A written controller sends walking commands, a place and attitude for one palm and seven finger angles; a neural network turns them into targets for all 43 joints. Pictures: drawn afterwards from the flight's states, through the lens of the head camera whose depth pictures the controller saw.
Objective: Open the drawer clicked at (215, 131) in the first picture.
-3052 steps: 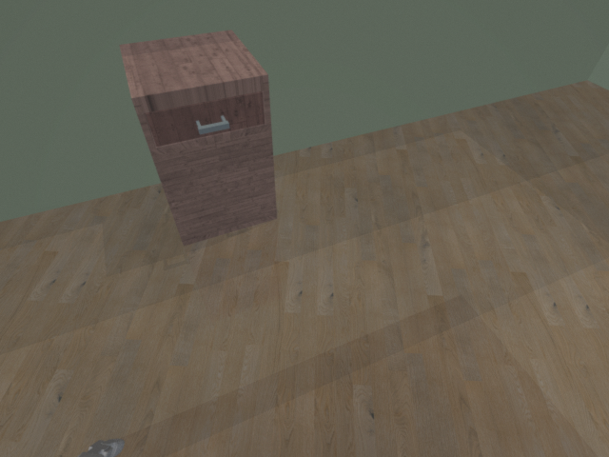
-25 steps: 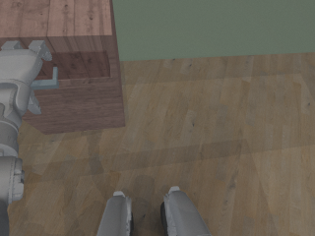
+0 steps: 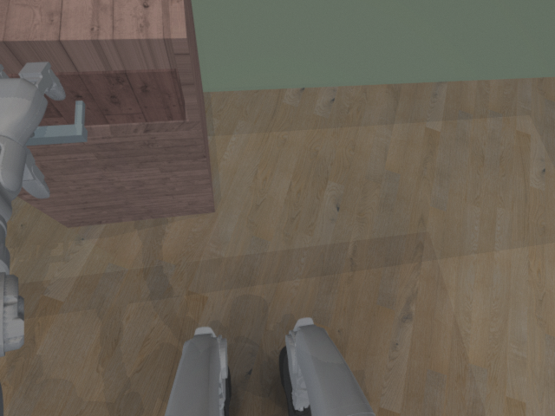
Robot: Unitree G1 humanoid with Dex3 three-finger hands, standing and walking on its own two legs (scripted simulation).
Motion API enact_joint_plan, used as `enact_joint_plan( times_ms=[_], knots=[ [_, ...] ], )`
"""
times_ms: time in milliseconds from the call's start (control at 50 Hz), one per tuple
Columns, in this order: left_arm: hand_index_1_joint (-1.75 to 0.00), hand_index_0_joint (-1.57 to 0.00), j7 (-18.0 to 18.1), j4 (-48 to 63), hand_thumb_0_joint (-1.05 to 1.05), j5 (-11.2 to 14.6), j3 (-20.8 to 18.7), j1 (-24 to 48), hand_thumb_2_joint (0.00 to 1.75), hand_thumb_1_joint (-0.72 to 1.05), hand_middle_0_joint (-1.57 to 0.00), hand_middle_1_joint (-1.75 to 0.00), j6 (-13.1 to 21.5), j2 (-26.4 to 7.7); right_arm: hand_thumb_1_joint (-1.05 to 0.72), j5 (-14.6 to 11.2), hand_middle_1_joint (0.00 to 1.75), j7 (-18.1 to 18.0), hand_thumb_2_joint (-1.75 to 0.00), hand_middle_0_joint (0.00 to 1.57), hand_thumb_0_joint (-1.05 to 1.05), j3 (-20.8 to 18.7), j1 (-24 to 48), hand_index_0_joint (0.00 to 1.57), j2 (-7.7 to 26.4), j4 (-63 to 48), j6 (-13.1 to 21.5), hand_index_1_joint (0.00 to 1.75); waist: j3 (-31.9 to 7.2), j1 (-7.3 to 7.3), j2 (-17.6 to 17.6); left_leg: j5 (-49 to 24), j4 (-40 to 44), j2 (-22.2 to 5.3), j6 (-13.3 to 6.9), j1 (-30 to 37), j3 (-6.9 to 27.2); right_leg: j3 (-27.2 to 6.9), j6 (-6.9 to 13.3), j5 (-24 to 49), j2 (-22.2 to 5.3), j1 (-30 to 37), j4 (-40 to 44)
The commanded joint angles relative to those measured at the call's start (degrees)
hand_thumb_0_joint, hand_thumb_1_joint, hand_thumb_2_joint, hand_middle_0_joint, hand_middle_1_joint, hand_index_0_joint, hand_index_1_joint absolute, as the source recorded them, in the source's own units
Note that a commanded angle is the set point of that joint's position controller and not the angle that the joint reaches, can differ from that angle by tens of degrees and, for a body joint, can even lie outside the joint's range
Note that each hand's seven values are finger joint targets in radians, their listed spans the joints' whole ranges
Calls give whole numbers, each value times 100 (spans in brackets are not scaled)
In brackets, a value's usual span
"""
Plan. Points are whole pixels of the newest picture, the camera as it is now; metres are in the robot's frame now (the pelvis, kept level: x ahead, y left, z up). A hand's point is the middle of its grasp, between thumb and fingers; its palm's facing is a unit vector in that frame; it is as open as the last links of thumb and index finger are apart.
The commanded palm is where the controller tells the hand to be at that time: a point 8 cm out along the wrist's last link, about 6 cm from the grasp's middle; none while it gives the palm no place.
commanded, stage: lower the fingers behind the handle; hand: left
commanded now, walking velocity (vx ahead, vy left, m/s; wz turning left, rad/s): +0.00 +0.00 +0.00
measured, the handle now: (48, 122) +0.55 +0.32 -0.05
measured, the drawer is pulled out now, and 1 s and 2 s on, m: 0.00 0.00 0.00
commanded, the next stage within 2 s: close the thumb around the handle in 1.30 s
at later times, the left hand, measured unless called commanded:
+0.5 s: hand (25, 153) +0.50 +0.34 -0.05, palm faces -0.09 -0.03 -1.00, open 13.8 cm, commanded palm +0.51 +0.30 +0.00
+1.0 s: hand (36, 161) +0.50 +0.34 -0.08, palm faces -0.04 -0.01 -1.00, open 13.8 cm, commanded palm +0.51 +0.29 -0.03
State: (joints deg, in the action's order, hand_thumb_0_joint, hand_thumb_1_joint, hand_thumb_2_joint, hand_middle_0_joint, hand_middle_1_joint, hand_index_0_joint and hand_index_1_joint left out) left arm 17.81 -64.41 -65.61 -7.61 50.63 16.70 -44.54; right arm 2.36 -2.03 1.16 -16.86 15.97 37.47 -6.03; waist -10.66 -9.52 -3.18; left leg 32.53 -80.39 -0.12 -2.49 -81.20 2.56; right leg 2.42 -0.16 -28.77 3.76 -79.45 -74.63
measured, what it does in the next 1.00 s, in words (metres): lowers itself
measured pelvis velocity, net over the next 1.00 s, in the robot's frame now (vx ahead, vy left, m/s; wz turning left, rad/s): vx -0.02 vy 0.01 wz -0.03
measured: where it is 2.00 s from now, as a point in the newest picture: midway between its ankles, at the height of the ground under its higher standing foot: (258, 408)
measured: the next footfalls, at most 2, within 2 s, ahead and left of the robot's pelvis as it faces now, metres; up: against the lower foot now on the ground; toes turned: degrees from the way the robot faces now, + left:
none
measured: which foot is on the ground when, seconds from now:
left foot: down 0.00-1.00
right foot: down 0.00-1.00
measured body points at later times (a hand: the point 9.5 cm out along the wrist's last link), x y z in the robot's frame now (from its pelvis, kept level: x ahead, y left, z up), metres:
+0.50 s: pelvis -0.01 +0.01 -0.03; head +0.19 +0.06 +0.38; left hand +0.50 +0.34 +0.00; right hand +0.03 -0.26 -0.14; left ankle +0.03 +0.09 -0.59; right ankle +0.05 -0.13 -0.59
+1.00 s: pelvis -0.02 +0.01 -0.05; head +0.19 +0.06 +0.35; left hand +0.49 +0.34 -0.03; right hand +0.02 -0.26 -0.16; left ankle +0.03 +0.09 -0.59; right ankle +0.05 -0.13 -0.59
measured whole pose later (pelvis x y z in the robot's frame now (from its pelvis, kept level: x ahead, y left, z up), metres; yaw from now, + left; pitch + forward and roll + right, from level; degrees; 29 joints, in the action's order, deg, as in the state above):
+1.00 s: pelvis -0.02 +0.01 -0.05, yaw -2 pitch +36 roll -9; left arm 21.2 -61.7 -67.2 -8.2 51.9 11.9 -44.1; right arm 3.8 0.5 1.6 -14.3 14.1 37.7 -7.7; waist -10.3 -8.7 -3.2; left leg 35.3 -92.4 0.4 -3.6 -93.2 3.4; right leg 3.8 -1.1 -31.3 3.4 -90.3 -85.1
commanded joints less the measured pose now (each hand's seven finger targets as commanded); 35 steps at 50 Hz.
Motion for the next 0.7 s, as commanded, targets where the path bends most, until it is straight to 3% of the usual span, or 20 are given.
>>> enact_joint_plan(
  times_ms=[0,40,80,140,240,280,320,420,460,500,560,640,680],
  knots=[
    [-120,-30,491,944,0,2,-617,1703,30,-50,-30,-120,-33,-1925,-90,69,30,9,-90,20,0,-351,-974,20,1064,-264,-57,30,-2988,170,-931,-2327,713,-17,-41,2309,74,26,304,1293,63,1168,543],
    [-120,-30,603,1070,0,-20,-758,1657,30,-50,-30,-120,-57,-2007,-90,87,30,55,-90,20,0,-386,-980,20,1077,-276,-86,30,-3313,212,-939,-2596,646,-34,-32,2454,79,28,289,1533,50,1277,449],
    [-120,-30,723,1007,0,-45,-748,1667,30,-50,-30,-120,-211,-2009,-90,77,30,89,-90,20,0,-401,-1016,20,1105,-258,-152,30,-3351,191,-897,-2656,639,-45,2,2490,119,63,268,1544,51,1211,405],
    [-120,-30,752,951,0,-44,-435,2017,30,-50,-30,-120,-408,-1614,-90,62,30,121,-90,20,0,-434,-1031,20,1113,-206,-138,30,-3326,-18,-803,-2371,664,-78,5,2561,230,118,247,1245,38,910,424],
    [-120,-30,520,1580,0,-17,-388,2419,30,-50,-30,-120,-264,-1671,-90,96,30,77,-90,20,0,-488,-1060,20,1104,-105,-89,30,-4007,-49,-1187,-2602,579,-119,79,3209,398,146,268,1223,48,730,328],
    [-120,-30,430,1457,0,8,-244,2336,30,-50,-30,-120,-243,-1478,-90,90,30,72,-90,20,0,-468,-1032,20,1067,-48,-102,30,-3611,-64,-1266,-2531,557,-120,97,3144,411,180,288,1099,63,478,326],
    [-120,-30,397,1232,0,28,-378,2065,30,-50,-30,-120,-238,-1617,-90,104,30,66,-90,20,0,-421,-995,20,1072,-57,-114,30,-3308,-10,-1051,-2321,525,-107,50,2810,349,178,294,1008,74,490,316],
    [-120,-30,352,1073,0,-20,-196,1904,30,-50,-30,-120,-171,-1376,-90,113,30,77,-90,20,0,-385,-933,20,1038,-139,-139,30,-2920,-10,-1121,-2155,470,-105,71,2558,375,218,330,854,85,178,203],
    [-120,-30,364,1077,0,-43,-329,1859,30,-50,-30,-120,-133,-1537,-90,129,30,77,-90,20,0,-371,-919,20,1067,-166,-159,30,-2926,33,-1199,-2153,442,-126,102,2559,412,236,350,808,87,56,97],
    [-120,-30,384,1082,0,-28,-279,1920,30,-50,-30,-120,-130,-1470,-90,131,30,86,-90,20,0,-367,-920,20,1053,-185,-156,30,-2916,-10,-1111,-2143,372,-118,79,2432,396,241,340,832,87,58,45],
    [-120,-30,426,1425,0,-39,-488,1894,30,-50,-30,-120,-37,-1660,-90,151,30,116,-90,20,0,-398,-964,20,1074,-221,-186,30,-3486,122,-1325,-2524,316,-137,160,2757,475,241,348,968,89,136,-92],
    [-120,-30,532,1625,0,-16,-569,1798,30,-50,-30,-120,-14,-1556,-90,186,30,154,-90,20,0,-461,-979,20,1078,-157,-220,30,-3697,146,-1416,-2929,262,-214,255,3079,629,278,343,1072,72,-59,-209],
    [-120,-30,586,1624,0,-1,-382,1850,30,-50,-30,-120,-87,-1263,-90,188,30,187,-90,20,0,-490,-972,20,1051,-98,-234,30,-3594,96,-1468,-2837,241,-235,281,3115,670,310,332,991,71,-252,-215]
  ],
)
